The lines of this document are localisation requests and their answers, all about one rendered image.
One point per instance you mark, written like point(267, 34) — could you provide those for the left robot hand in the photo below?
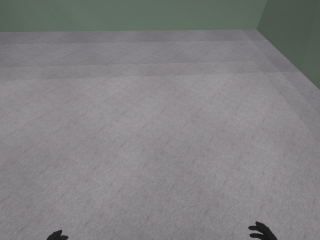
point(57, 236)

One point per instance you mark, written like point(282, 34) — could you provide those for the right robot hand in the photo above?
point(266, 232)

